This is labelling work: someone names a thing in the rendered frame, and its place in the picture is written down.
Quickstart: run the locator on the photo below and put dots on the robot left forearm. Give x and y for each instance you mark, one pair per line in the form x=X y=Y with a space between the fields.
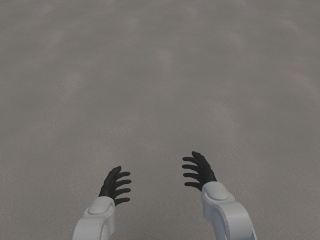
x=97 y=222

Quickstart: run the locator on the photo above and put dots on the robot right forearm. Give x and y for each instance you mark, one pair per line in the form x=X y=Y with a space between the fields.
x=229 y=218

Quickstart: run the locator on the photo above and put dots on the left robot hand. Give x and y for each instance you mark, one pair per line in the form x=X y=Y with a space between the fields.
x=109 y=187

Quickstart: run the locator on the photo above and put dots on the right robot hand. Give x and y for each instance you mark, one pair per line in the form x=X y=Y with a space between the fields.
x=205 y=174

